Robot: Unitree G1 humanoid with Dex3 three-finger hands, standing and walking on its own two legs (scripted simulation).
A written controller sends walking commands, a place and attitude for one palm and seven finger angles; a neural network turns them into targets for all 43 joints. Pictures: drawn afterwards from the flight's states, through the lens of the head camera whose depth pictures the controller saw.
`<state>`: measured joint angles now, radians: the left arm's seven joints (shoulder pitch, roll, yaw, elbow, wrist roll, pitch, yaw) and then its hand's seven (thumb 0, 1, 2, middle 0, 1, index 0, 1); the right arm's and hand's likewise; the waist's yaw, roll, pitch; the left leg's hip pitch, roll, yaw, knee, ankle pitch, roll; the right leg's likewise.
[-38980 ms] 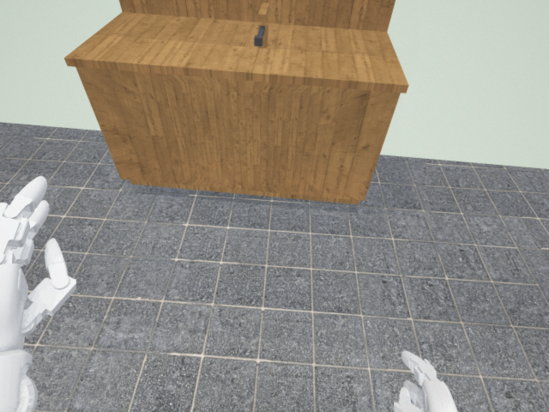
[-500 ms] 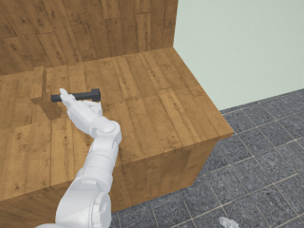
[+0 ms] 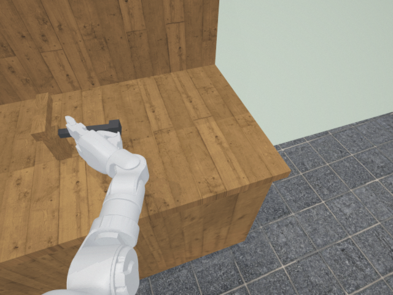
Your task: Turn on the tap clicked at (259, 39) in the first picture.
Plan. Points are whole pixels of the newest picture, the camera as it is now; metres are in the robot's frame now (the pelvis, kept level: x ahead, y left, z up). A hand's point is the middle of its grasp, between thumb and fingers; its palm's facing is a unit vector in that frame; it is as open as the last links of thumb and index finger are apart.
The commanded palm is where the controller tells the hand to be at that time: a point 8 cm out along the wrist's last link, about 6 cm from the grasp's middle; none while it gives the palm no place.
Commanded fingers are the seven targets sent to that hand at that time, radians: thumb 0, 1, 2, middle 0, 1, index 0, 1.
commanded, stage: lift the hand up off the lever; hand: left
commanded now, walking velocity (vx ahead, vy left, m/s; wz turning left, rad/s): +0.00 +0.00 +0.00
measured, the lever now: (115, 127) +0.50 +0.20 +0.05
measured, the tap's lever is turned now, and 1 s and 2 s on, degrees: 80 80 80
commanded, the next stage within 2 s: draw the hand back beside the body in 0.98 s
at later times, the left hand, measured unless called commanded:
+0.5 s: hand (112, 132) +0.42 +0.18 +0.11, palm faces +0.79 -0.60 -0.11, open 7.8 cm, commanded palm +0.36 +0.19 +0.12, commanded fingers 0.00 0.90 0.90 -0.15 -0.15 -0.15 -0.15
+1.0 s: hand (110, 133) +0.41 +0.18 +0.12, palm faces +0.79 -0.60 -0.13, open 7.8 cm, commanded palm +0.36 +0.19 +0.13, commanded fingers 0.00 0.90 0.90 -0.15 -0.15 -0.15 -0.15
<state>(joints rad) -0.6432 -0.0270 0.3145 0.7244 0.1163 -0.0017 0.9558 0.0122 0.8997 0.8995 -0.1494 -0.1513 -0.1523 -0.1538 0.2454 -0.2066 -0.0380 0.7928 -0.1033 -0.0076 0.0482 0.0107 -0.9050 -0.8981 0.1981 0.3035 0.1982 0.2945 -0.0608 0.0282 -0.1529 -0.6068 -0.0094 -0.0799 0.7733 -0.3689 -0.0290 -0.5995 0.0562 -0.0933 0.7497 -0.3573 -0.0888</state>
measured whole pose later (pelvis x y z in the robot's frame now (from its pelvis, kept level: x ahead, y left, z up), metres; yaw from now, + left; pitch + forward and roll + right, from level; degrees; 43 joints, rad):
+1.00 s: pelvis +0.00 +0.00 +0.01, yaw +0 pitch +7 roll +0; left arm -0.60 -0.06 0.23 0.59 0.08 0.15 0.93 0.01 0.90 0.90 -0.15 -0.15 -0.15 -0.15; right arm 0.16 -0.19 -0.02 0.78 -0.07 0.02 0.03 0.01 -0.90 -0.90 0.20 0.30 0.20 0.29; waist -0.01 0.03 -0.12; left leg -0.46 -0.02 -0.08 0.67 -0.33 -0.02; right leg -0.46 0.05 -0.09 0.65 -0.32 -0.08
